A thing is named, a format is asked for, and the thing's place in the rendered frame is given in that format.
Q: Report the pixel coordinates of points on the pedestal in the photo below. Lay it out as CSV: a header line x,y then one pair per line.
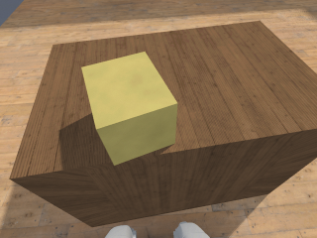
x,y
246,122

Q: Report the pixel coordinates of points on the robot thigh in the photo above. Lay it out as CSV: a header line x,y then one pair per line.
x,y
122,231
189,230

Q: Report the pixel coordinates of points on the robot right thigh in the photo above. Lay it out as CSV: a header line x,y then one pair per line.
x,y
189,230

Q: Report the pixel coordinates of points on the carton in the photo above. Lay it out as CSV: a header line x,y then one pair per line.
x,y
133,110

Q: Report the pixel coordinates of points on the robot left thigh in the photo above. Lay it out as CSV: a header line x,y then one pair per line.
x,y
122,231

